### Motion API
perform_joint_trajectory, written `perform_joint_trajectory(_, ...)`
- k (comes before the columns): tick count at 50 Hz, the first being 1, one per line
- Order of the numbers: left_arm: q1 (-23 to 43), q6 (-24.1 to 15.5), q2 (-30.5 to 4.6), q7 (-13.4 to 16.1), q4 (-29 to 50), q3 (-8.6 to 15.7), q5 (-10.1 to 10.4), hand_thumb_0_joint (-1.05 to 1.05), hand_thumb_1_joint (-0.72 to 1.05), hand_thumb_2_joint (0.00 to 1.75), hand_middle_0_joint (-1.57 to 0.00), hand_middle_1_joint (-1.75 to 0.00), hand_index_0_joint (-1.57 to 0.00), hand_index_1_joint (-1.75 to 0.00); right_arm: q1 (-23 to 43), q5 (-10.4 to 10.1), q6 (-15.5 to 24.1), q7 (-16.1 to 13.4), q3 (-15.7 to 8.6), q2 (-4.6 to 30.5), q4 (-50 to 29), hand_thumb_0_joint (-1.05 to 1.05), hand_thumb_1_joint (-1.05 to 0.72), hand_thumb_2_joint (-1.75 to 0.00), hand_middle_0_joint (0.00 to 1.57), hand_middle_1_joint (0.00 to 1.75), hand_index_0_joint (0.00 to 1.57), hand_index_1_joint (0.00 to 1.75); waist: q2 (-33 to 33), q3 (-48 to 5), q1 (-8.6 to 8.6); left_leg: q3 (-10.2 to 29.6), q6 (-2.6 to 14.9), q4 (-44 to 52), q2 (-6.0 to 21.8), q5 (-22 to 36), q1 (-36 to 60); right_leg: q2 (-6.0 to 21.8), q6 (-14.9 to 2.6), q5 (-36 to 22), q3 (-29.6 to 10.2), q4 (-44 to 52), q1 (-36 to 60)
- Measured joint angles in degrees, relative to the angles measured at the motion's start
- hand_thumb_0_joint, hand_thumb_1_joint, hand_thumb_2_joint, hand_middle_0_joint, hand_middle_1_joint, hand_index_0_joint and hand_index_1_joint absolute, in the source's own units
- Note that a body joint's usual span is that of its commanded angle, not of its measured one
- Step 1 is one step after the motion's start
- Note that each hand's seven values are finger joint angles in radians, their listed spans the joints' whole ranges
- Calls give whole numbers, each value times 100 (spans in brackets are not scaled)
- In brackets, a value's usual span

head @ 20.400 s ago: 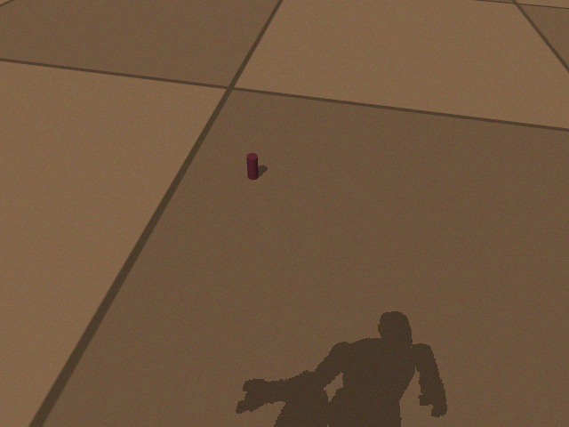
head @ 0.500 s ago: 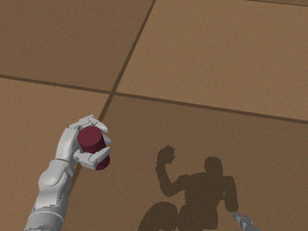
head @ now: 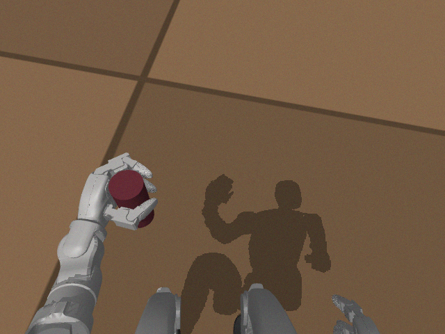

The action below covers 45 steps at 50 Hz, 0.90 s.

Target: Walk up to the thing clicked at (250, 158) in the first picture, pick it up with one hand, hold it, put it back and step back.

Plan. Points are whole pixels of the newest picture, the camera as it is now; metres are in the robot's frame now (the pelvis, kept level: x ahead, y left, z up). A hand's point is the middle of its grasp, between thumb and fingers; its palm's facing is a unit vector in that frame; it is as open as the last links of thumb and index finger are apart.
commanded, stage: crouch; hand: left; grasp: from the side
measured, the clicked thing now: (134, 201) +0.36 +0.15 -0.04
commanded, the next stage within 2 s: lower in 1.50 s
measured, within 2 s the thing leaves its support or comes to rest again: neither
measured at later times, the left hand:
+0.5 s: hand (157, 228) +0.38 +0.14 -0.26, palm faces -0.21 -0.98 -0.02, open 7.6 cm
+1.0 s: hand (164, 230) +0.41 +0.13 -0.39, palm faces -0.21 -0.98 -0.03, open 7.6 cm
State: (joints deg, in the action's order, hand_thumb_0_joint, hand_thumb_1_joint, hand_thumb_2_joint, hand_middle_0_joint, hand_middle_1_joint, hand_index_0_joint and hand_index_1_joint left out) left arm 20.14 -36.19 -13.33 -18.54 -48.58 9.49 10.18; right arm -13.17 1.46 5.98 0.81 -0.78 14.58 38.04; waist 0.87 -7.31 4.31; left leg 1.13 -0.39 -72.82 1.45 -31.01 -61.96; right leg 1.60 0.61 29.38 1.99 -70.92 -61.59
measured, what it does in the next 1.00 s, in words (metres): lowers itself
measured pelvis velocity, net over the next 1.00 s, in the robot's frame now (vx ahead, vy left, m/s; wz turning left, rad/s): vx -0.07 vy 0.00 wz -0.08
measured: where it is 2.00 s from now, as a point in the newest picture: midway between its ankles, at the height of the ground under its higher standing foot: outside the picture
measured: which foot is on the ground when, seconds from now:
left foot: down 0.00-1.00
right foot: down 0.00-1.00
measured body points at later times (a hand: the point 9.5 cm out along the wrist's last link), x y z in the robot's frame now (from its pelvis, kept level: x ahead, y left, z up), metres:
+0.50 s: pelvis -0.05 +0.00 -0.21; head +0.14 +0.03 +0.20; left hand +0.38 +0.19 -0.25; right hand +0.07 -0.26 -0.34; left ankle +0.03 +0.12 -0.62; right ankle +0.04 -0.13 -0.62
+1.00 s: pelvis -0.07 +0.00 -0.33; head +0.15 +0.05 +0.06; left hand +0.42 +0.19 -0.38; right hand +0.00 -0.27 -0.43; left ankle +0.03 +0.12 -0.62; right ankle +0.04 -0.13 -0.62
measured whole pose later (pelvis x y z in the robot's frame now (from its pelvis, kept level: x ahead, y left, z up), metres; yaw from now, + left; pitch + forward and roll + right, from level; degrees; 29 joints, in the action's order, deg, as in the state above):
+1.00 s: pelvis -0.07 +0.00 -0.33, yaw -5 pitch +29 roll -7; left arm 45.4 -44.0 -27.1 -16.4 -70.0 16.7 3.5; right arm -6.3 8.1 2.6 7.0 6.6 16.9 41.0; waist 2.1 -1.1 11.7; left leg 7.5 -0.9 -138.1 -0.2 -38.9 -128.2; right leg 2.0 0.4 36.1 4.9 -132.7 -125.4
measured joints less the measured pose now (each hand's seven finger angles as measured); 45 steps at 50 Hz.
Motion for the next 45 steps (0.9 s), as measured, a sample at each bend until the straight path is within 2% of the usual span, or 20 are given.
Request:
perform_joint_trajectory(6, 408, -409, -156, -28, -360, 56, -157, 1, -11, 112, -84, -109, -86, -110, 93, 79, -8, 78, 14, 44, 61, 1, -88, -90, 20, 30, 21, 30, -62, -292, 92, 77, -6, -1429, -22, -438, -1610, 30, -11, 442, 22, -1414, -1588)
perform_joint_trajectory(11, 766, -484, -241, 35, -578, 131, -201, 1, -11, 112, -84, -109, -86, -110, 257, 126, -59, 172, 42, 9, 121, 1, -88, -90, 20, 30, 21, 30, -112, -380, 112, 105, 4, -2360, -33, -661, -2667, 41, -23, 660, 12, -2336, -2642)
perform_joint_trajectory(23, 1581, -703, -449, -88, -1392, 445, -381, 1, -11, 112, -84, -109, -86, -110, 539, 292, -39, 399, 162, -19, 224, 1, -89, -90, 20, 30, 21, 30, -64, -337, 251, 184, -7, -4115, -77, -848, -4600, 66, -45, 840, 4, -4070, -4560)
perform_joint_trajectory(30, 1932, -856, -611, -20, -1690, 549, -587, 1, -11, 112, -84, -109, -86, -110, 608, 415, -69, 490, 215, 43, 278, 1, -89, -90, 20, 30, 21, 30, 8, -68, 393, 258, -26, -5052, -119, -816, -5493, 85, -54, 805, 24, -4975, -5422)
perform_joint_trajectory(38, 2288, -830, -866, 179, -1903, 683, -679, 1, -11, 112, -84, -108, -86, -110, 630, 505, -177, 527, 397, 94, 340, 1, -90, -90, 20, 30, 21, 30, 44, 235, 566, 389, -38, -5831, -146, -781, -6154, 77, -48, 739, 102, -5667, -6023)
perform_joint_trajectory(45, 2453, -777, -1145, 217, -2051, 762, -763, 1, -11, 112, -84, -108, -86, -110, 652, 596, -287, 578, 603, 158, 320, 1, -90, -90, 20, 30, 21, 30, 81, 459, 700, 535, -47, -6293, -154, -784, -6479, 52, -34, 695, 211, -6019, -6283)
